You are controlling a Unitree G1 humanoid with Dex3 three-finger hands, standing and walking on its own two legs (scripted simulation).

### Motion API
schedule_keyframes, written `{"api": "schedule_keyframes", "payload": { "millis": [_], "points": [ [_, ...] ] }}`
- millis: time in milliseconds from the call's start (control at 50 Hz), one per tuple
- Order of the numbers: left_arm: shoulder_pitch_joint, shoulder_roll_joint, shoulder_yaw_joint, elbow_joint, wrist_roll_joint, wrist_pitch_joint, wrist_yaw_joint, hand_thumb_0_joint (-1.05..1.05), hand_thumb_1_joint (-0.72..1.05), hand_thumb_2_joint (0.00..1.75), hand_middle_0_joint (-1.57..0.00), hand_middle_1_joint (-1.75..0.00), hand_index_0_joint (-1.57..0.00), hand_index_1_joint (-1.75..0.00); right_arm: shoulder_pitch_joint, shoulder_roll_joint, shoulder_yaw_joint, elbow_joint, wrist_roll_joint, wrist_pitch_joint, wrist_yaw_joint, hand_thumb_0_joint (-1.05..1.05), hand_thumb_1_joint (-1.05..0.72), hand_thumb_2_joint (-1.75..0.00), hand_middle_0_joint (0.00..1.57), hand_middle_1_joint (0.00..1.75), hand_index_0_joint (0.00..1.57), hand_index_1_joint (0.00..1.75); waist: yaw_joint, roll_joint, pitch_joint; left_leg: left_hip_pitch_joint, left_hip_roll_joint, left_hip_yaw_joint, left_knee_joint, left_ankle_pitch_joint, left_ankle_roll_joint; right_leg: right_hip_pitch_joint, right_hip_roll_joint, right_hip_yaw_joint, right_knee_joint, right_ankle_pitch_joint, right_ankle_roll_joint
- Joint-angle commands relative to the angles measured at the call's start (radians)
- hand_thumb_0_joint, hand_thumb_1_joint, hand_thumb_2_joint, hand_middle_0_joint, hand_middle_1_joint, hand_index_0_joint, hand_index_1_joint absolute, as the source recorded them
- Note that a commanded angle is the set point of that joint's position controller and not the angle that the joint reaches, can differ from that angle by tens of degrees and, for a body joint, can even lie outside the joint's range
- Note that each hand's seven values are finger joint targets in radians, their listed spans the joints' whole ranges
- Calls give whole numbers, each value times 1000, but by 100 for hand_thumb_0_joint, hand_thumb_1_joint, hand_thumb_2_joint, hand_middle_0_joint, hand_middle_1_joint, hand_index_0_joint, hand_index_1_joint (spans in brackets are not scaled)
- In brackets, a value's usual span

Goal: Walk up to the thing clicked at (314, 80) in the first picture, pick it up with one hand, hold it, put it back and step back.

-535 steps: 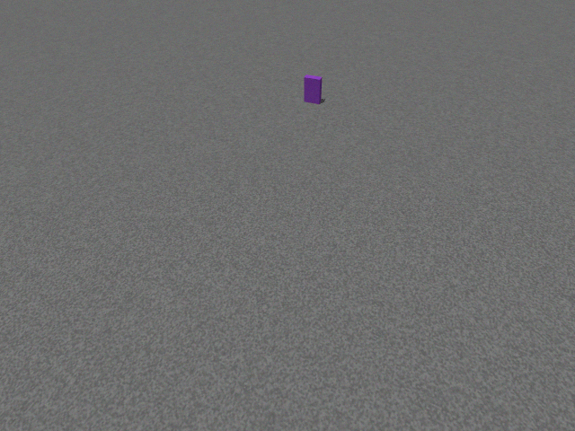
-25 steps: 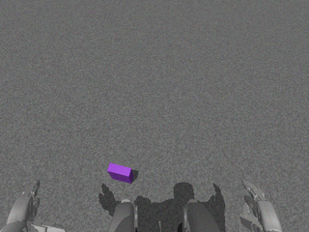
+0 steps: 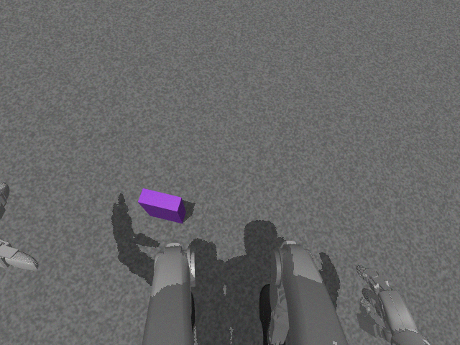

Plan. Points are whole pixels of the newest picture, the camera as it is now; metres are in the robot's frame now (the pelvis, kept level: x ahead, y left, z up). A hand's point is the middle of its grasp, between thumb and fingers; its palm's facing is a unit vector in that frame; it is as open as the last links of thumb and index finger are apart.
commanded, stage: go down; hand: left
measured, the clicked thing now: (164, 207) +0.44 +0.20 -0.43
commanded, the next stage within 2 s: none
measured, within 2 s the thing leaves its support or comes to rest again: neither
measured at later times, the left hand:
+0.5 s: hand (25, 205) +0.36 +0.38 -0.09, palm faces +0.12 -0.99 -0.11, open 17.6 cm
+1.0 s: hand (31, 197) +0.37 +0.38 -0.11, palm faces +0.11 -0.99 -0.10, open 17.7 cm
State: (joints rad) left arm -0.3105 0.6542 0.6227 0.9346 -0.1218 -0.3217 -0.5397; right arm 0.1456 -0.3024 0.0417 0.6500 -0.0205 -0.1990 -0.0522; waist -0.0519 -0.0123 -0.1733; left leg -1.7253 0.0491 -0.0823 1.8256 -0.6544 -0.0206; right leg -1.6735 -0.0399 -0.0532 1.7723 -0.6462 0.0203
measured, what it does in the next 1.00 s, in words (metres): lowers itself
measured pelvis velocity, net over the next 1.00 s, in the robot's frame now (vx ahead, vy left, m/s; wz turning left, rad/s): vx -0.02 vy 0.00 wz -0.04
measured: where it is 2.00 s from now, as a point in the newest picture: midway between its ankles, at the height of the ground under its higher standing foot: (228, 338)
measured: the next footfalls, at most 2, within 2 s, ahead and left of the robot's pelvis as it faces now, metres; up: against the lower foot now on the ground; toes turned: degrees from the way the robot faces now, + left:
none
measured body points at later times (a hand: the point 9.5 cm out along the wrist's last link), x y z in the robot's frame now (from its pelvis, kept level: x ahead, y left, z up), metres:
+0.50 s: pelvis -0.02 +0.00 -0.07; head +0.18 +0.05 +0.33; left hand +0.34 +0.43 -0.08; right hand +0.14 -0.28 -0.17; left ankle +0.07 +0.13 -0.48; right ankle +0.07 -0.14 -0.48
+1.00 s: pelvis -0.02 +0.00 -0.11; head +0.18 +0.05 +0.29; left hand +0.36 +0.44 -0.10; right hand +0.12 -0.28 -0.21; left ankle +0.07 +0.13 -0.48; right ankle +0.07 -0.14 -0.48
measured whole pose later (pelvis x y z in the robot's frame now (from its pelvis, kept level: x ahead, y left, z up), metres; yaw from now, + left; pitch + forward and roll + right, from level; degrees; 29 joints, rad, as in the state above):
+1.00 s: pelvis -0.02 +0.00 -0.11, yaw -2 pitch +32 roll -6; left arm -0.56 0.85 0.75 1.04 -0.16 -0.33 -0.70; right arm 0.13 -0.35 0.10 0.68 -0.03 -0.18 -0.02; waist -0.08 -0.02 -0.12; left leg -2.07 0.04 -0.13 2.18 -0.68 -0.02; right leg -2.01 -0.03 -0.06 2.11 -0.67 0.02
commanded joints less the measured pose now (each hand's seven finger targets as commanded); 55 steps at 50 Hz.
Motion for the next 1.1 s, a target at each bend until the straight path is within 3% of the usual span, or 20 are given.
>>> {"api": "schedule_keyframes", "payload": {
  "millis": [0,120,160,240,340,480,560,640,700,740,780,840,860,920,960,1040,1080],
  "points": [
    [-175,399,119,-143,-41,-72,-35,0,-55,8,-3,-6,-3,-6,72,-221,-77,-81,2,-33,-20,0,-89,-90,20,30,20,30,38,180,-509,367,-20,7,-227,112,34,173,33,9,-160,102,-53],
    [-195,454,161,-108,-50,-68,-65,0,-55,8,-2,-6,-3,-6,77,-236,-65,-69,2,-22,-18,0,-89,-90,20,30,20,30,37,192,-537,324,-20,4,-171,150,34,138,35,-11,-84,127,-56],
    [-227,468,163,-116,-54,-69,-76,0,-57,9,-2,-8,-3,-7,68,-237,-64,-70,3,-19,-17,0,-89,-90,20,30,20,30,37,201,-519,294,-18,1,-159,106,35,99,36,-12,-68,98,-57],
    [-261,496,175,-121,-64,-71,-93,0,-58,8,-2,-8,-3,-7,73,-243,-60,-67,0,-21,-16,0,-90,-90,20,30,20,30,25,182,-537,236,-23,21,-107,109,41,115,37,-7,-55,97,-53],
    [-295,511,181,-112,-71,-72,-117,0,-61,8,-3,-8,-3,-7,84,-251,-54,-50,-6,-19,-14,0,-90,-90,20,30,20,30,24,199,-551,234,-21,24,-56,167,39,86,38,-13,-10,138,-55],
    [-346,549,190,-114,-64,-66,-129,0,-61,7,-2,-8,-4,-6,81,-268,-53,-48,-8,-20,-11,0,-90,-90,20,30,20,30,29,232,-540,214,-17,10,-47,99,37,20,39,-27,36,97,-56],
    [-350,547,191,-100,-67,-63,-134,0,-61,7,-3,-8,-4,-7,79,-271,-45,-46,-7,-15,-6,0,-90,-90,20,30,20,30,24,239,-537,216,-17,-3,-30,119,33,-18,38,-39,73,111,-58],
    [-389,550,185,-96,-66,-61,-138,0,-61,5,-3,-8,-5,-7,83,-277,-48,-44,-9,-13,-3,0,-90,-90,20,30,20,30,11,245,-521,192,-15,-9,-22,74,35,-52,38,-41,89,84,-56],
    [-424,590,195,-111,-66,-65,-138,0,-61,5,-3,-8,-5,-6,75,-279,-45,-50,-8,-11,0,0,-90,-90,20,30,20,30,12,245,-512,161,-15,-8,-13,21,39,-69,38,-42,95,45,-54],
    [-407,573,191,-81,-69,-63,-141,0,-61,5,-3,-7,-4,-6,81,-280,-42,-42,-6,-12,4,0,-90,-90,20,30,20,30,11,236,-503,155,-17,-8,-6,28,39,-83,39,-45,107,49,-55],
    [-422,597,207,-89,-73,-65,-145,0,-61,6,-3,-8,-4,-7,86,-281,-40,-43,-7,-10,4,0,-90,-90,20,30,20,30,18,233,-540,158,-22,2,16,64,39,-66,38,-40,111,70,-56],
    [-428,573,186,-69,-76,-63,-156,0,-61,6,-2,-8,-4,-6,95,-279,-39,-36,-8,-10,5,0,-90,-90,20,30,20,30,-5,217,-523,125,-25,11,40,67,42,-66,38,-40,111,67,-55],
    [-428,597,201,-78,-76,-64,-155,0,-61,6,-2,-8,-4,-6,93,-283,-38,-38,-6,-11,6,0,-90,-90,20,30,20,30,11,220,-519,127,-25,9,36,59,42,-77,38,-41,115,60,-56],
    [-440,600,197,-68,-78,-66,-161,0,-61,7,-2,-8,-4,-6,97,-282,-36,-29,-8,-7,8,0,-90,-90,20,30,20,30,3,218,-518,105,-26,20,56,60,44,-68,39,-38,116,56,-54],
    [-435,626,215,-89,-81,-68,-161,0,-61,6,-2,-8,-4,-6,92,-285,-36,-33,-6,-6,9,0,-90,-90,20,30,20,30,19,226,-531,106,-26,20,55,63,43,-74,40,-38,126,59,-56],
    [-449,609,206,-71,-83,-63,-169,0,-61,6,-2,-7,-4,-6,106,-288,-35,-15,-7,-2,11,0,-90,-90,20,30,20,30,3,241,-525,123,-23,8,66,93,39,-102,39,-46,152,83,-59],
    [-462,642,234,-94,-86,-72,-167,0,-61,5,-2,-7,-4,-5,95,-291,-36,-28,-6,-4,11,0,-90,-90,20,30,20,30,13,229,-541,106,-27,12,74,91,43,-86,38,-44,152,81,-57]
  ]
}}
